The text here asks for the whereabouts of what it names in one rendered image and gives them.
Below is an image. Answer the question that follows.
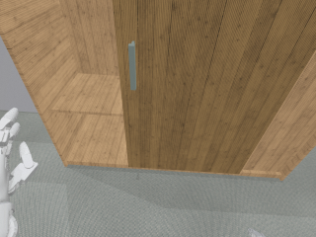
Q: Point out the left robot hand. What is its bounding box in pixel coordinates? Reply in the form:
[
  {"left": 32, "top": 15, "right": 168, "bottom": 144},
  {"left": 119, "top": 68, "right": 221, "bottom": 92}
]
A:
[{"left": 0, "top": 108, "right": 39, "bottom": 202}]

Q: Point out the handle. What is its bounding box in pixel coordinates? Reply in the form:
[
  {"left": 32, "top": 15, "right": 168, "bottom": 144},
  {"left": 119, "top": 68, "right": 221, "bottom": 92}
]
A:
[{"left": 128, "top": 40, "right": 136, "bottom": 91}]

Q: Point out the left robot forearm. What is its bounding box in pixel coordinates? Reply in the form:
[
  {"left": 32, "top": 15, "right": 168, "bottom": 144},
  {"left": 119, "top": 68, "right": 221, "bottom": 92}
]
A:
[{"left": 0, "top": 201, "right": 19, "bottom": 237}]

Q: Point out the wardrobe door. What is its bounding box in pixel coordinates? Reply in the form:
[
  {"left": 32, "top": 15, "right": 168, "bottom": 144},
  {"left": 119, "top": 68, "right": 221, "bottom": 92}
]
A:
[
  {"left": 243, "top": 50, "right": 316, "bottom": 172},
  {"left": 112, "top": 0, "right": 316, "bottom": 175}
]

